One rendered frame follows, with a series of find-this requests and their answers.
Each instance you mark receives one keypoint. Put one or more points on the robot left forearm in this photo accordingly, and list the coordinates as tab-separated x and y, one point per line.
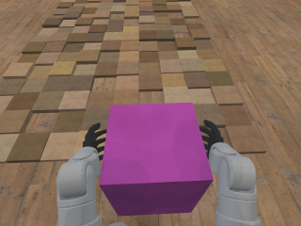
76	189

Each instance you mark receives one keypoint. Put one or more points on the robot left hand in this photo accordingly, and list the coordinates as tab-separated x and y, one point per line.
91	141

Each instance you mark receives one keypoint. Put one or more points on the robot right forearm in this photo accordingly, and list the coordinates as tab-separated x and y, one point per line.
236	187

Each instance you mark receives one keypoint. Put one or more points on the robot right hand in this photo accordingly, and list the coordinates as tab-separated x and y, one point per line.
214	136

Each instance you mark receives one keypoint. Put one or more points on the carton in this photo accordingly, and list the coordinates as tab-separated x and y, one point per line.
154	159

